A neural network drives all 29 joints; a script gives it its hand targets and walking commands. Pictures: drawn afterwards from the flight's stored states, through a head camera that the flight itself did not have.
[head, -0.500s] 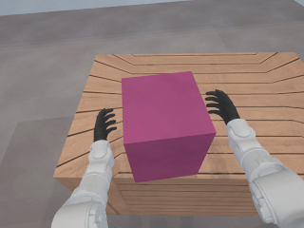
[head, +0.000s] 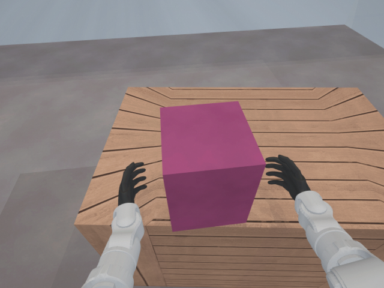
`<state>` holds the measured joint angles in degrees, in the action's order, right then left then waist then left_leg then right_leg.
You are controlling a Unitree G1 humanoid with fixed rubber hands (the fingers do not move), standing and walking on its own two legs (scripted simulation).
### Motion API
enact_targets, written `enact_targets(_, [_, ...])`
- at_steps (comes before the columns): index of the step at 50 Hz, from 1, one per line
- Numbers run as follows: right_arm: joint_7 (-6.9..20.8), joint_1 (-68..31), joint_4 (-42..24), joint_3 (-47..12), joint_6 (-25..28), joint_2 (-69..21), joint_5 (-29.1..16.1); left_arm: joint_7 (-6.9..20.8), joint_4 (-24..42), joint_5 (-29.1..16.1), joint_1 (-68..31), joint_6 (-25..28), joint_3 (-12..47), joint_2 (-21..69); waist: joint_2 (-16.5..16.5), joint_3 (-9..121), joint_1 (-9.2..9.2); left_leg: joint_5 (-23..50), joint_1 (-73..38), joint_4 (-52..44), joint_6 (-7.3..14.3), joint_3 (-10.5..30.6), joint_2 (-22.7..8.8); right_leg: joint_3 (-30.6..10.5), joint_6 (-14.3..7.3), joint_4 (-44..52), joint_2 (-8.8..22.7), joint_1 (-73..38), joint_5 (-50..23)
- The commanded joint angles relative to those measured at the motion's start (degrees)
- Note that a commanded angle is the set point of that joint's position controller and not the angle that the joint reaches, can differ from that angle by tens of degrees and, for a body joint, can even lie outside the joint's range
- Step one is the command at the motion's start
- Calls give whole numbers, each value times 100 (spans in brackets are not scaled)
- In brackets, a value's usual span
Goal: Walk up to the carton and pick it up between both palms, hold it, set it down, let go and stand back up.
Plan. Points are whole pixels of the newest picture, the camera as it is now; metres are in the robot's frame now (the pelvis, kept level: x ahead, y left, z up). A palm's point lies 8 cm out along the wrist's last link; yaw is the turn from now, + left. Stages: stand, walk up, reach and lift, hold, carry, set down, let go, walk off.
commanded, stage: set down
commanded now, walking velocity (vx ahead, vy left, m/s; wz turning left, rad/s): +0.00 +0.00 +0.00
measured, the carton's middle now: (204, 167) +0.43 +0.03 +0.00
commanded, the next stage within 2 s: none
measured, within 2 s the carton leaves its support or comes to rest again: neither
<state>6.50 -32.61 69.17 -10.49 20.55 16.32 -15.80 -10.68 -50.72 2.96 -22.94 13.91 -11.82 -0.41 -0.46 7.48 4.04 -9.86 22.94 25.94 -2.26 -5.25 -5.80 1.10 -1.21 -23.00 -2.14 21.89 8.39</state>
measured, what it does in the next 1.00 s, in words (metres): stands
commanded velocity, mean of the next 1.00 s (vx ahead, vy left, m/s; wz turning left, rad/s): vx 0.00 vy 0.00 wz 0.00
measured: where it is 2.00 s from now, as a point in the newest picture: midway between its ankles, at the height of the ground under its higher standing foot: outside the picture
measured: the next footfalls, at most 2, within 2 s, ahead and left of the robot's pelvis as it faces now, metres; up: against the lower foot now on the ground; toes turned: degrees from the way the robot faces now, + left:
none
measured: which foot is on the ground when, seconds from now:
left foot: down 0.00-1.00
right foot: down 0.00-1.00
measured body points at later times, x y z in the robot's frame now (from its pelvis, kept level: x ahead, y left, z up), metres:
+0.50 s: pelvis +0.00 -0.01 +0.00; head -0.02 +0.00 +0.45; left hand +0.27 +0.21 +0.01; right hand +0.31 -0.20 +0.01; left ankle +0.03 +0.14 -0.74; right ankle +0.03 -0.10 -0.74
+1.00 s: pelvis +0.01 -0.01 +0.00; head -0.04 -0.01 +0.45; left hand +0.22 +0.20 +0.00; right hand +0.25 -0.22 +0.00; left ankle +0.03 +0.14 -0.74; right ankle +0.03 -0.10 -0.74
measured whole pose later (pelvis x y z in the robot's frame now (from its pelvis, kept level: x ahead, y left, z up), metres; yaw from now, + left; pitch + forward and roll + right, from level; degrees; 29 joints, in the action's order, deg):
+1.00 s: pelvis +0.01 -0.01 +0.00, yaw +0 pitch -4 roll +0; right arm 9.0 5.7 35.2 -5.9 17.2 18.3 -15.8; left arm -10.4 -21.6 3.0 9.5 4.9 -4.6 -0.2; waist -0.5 2.4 4.0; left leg -10.3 6.6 21.5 -2.6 -5.3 -5.2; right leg 1.1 -2.0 -23.0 -1.9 7.5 11.4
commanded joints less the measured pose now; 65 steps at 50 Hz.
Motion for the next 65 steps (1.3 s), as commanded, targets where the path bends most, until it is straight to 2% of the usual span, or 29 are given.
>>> enact_targets(1, [38,-971,-1185,409,349,1065,-703,-69,1894,-267,-606,131,751,-171,6,1322,214,1204,-1335,-307,-85,333,545,-151,-153,280,-240,-1013,-165])
enact_targets(3, [72,-731,-1438,403,385,1039,-692,-76,2184,-302,-410,141,828,-142,-71,1270,150,1214,-1377,-319,-65,334,551,-155,-149,294,-245,-1082,-170])
enact_targets(4, [70,-930,-1468,486,366,1040,-649,-92,2051,-321,-717,164,820,-222,-94,1309,151,924,-1270,-333,-54,279,550,-165,-145,332,-206,-921,157])
enact_targets(5, [104,-642,-1434,503,344,1045,-660,-90,2108,-377,-475,152,929,-170,-103,1172,60,849,-1307,-378,-37,309,535,-155,-169,348,-198,-914,190])
enact_targets(6, [118,-428,-1578,512,355,1037,-673,-105,2232,-356,-324,161,883,-183,-105,1198,95,894,-1356,-378,-24,279,550,-193,-156,350,-186,-1002,126])
enact_targets(7, [132,-375,-1482,570,332,1055,-665,-99,2180,-360,-308,140,942,-177,-88,1049,15,721,-1295,-401,-22,301,554,-192,-163,373,-164,-940,292])
enact_targets(9, [152,57,-1566,534,349,1068,-677,-91,2331,-295,166,89,910,-123,-138,1013,40,889,-1435,-431,-21,288,548,-204,-176,399,-168,-1044,145])
enact_targets(11, [146,261,-1652,651,353,1158,-609,-75,2366,-230,383,-11,885,-152,-203,819,-8,775,-1451,-499,-4,320,544,-216,-169,451,-140,-1045,243])
enact_targets(13, [161,330,-1721,711,323,1158,-547,-71,2454,-294,359,-71,979,-163,-211,742,-75,611,-1435,-530,34,319,552,-239,-166,487,-110,-932,419])
enact_targets(17, [218,718,-2004,681,307,1171,-555,-49,2656,-265,766,-182,1012,-119,-298,473,-84,616,-1497,-608,76,284,560,-269,-152,544,-73,-999,439])
enact_targets(18, [229,633,-2052,739,286,1175,-538,-52,2704,-265,586,-194,985,-199,-308,429,-79,406,-1397,-627,95,290,571,-297,-140,544,-48,-963,683])
enact_targets(27, [312,1614,-2645,875,290,1226,-453,-35,3383,-311,1514,-274,1155,-169,-473,201,-201,536,-1499,-708,160,288,579,-348,-118,562,27,-1135,462])
enact_targets(28, [330,1824,-2700,843,299,1194,-494,-15,3489,-333,1717,-284,1243,-109,-461,104,-257,630,-1616,-726,170,311,582,-342,-122,586,28,-1155,338])
enact_targets(30, [317,1821,-2880,872,278,1191,-500,-25,3554,-305,1623,-294,1158,-156,-451,91,-217,557,-1623,-740,171,258,599,-362,-115,593,39,-1143,462])
enact_targets(32, [353,2173,-3010,887,256,1236,-503,-26,3691,-289,1996,-345,1297,-5,-511,-23,-303,580,-1759,-775,161,304,573,-338,-149,629,6,-1175,390])
enact_targets(34, [335,2259,-3178,873,216,1194,-478,-6,3720,-248,2059,-391,1246,-75,-511,-97,-261,486,-1795,-798,157,268,604,-356,-148,657,25,-1138,460])
enact_targets(39, [283,2832,-3580,1003,93,1245,-383,-10,4148,-217,2490,-480,1306,-86,-467,-269,-338,569,-2003,-824,128,240,591,-295,-153,662,-20,-1152,312])
enact_targets(42, [268,3284,-3879,986,-19,1223,-312,40,4181,-190,2909,-612,1278,-62,-584,-612,-339,551,-2060,-900,150,246,590,-289,-146,753,-15,-1181,328])
enact_targets(49, [189,3569,-4509,1070,-303,1052,-89,91,4454,-345,2973,-768,1327,-279,-619,-974,-404,42,-1877,-940,231,169,620,-389,-131,824,107,-1075,870])
enact_targets(53, [163,3581,-4626,1205,-476,1004,90,97,4485,-377,2936,-890,1343,-383,-626,-1052,-457,-241,-1827,-981,247,166,595,-368,-142,830,131,-981,1176])
enact_targets(55, [165,3671,-4599,1215,-547,978,107,102,4509,-416,3010,-949,1388,-427,-564,-1035,-459,-225,-1855,-972,247,151,612,-403,-140,823,165,-980,1113])
enact_targets(58, [130,3775,-4639,1253,-638,934,230,139,4462,-401,3098,-1027,1335,-492,-695,-1064,-475,-187,-1899,-1011,259,175,608,-372,-115,893,153,-1008,1071])
enact_targets(65, [70,3944,-4547,1232,-714,802,349,286,4378,-463,3324,-1127,1339,-594,-666,-947,-487,131,-2037,-965,240,166,633,-367,-86,897,177,-1070,650])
